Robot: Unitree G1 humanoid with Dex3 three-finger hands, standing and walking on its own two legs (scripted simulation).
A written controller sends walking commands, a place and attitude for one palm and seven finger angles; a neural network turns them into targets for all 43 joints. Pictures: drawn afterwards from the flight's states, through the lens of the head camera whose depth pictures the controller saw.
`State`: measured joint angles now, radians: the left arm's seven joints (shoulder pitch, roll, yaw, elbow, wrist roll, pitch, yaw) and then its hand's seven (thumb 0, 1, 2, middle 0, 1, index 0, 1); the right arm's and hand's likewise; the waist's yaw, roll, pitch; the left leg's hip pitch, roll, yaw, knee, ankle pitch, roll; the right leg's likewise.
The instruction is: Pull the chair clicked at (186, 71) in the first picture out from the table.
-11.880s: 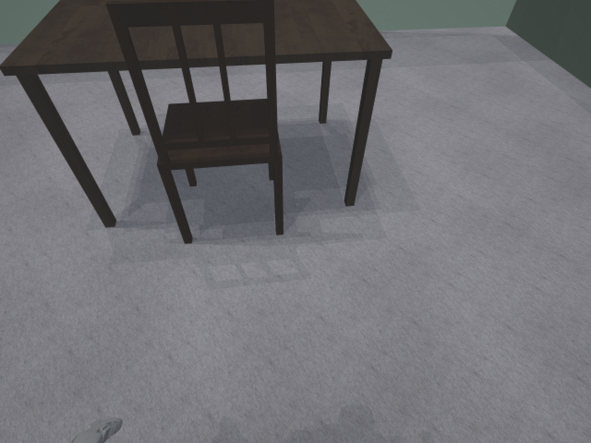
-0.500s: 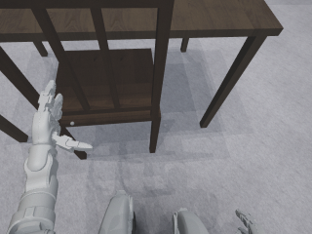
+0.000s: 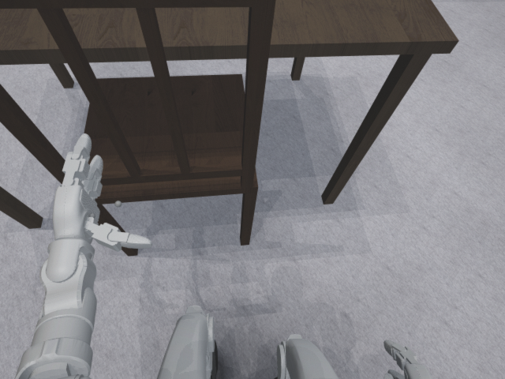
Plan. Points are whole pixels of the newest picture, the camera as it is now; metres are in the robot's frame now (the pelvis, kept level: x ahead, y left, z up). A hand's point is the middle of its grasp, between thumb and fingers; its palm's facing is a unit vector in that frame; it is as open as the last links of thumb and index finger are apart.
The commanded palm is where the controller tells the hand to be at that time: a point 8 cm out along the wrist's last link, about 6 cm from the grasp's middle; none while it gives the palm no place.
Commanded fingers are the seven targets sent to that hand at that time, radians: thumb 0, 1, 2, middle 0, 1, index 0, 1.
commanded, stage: aim the fingers beside a spindle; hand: left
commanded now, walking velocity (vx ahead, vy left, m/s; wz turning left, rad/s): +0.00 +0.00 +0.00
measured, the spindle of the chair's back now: (105, 114) +0.51 +0.26 +0.06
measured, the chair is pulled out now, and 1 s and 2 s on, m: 0.00 0.00 0.00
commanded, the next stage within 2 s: push the fingers through the gap in 0.80 s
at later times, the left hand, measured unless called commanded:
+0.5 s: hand (109, 197) +0.37 +0.23 +0.03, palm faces +0.15 -0.99 -0.05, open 16.9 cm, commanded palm +0.34 +0.27 +0.03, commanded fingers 0.00 -0.50 0.30 -0.06 -0.08 -0.06 -0.08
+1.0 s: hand (111, 203) +0.36 +0.22 +0.03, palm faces +0.13 -0.99 -0.04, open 16.9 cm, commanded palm +0.35 +0.27 +0.03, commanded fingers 0.00 -0.50 0.30 -0.06 -0.08 -0.06 -0.08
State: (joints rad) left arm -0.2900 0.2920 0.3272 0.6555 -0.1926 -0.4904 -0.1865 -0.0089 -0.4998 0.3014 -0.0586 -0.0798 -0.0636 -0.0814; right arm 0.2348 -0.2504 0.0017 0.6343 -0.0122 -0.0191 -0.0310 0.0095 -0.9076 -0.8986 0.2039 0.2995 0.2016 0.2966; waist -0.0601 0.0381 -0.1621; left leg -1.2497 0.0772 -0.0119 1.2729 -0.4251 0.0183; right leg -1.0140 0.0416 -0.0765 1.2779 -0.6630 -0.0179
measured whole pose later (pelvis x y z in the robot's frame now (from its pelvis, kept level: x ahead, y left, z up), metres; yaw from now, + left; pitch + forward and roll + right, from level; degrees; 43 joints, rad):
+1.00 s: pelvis +0.00 +0.00 +0.00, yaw +0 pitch +22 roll -4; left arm -0.27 0.30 0.30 0.62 -0.20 -0.49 -0.19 -0.01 -0.50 0.30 -0.06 -0.08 -0.06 -0.08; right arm 0.23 -0.25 0.01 0.63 -0.01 -0.02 -0.04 0.01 -0.91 -0.90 0.20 0.30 0.20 0.30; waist -0.05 0.04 -0.17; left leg -1.23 0.07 -0.01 1.26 -0.42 0.02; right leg -0.99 0.04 -0.07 1.26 -0.66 -0.01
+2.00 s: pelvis +0.00 +0.01 -0.01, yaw -1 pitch +26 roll -5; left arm -0.68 0.45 0.44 0.99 -0.12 -0.49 -0.20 -0.01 -0.50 0.30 -0.06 -0.08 -0.06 -0.08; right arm 0.28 -0.25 0.02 0.67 -0.04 0.05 -0.01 0.01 -0.91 -0.90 0.20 0.30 0.20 0.30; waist -0.11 0.05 -0.16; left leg -1.33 0.08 -0.01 1.30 -0.43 0.03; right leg -1.09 0.05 -0.07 1.29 -0.66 0.00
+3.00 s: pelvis +0.00 +0.01 -0.01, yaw -2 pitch +26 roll -6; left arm -0.73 0.48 0.46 1.04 -0.10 -0.50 -0.19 -0.01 -0.47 0.31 -0.26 -0.72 -0.27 -0.72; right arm 0.28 -0.25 0.02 0.66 -0.04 0.10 0.00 0.00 -0.91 -0.90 0.20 0.30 0.20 0.30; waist -0.13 0.04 -0.15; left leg -1.35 0.09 -0.03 1.31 -0.43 0.02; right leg -1.10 0.06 -0.08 1.30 -0.66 -0.01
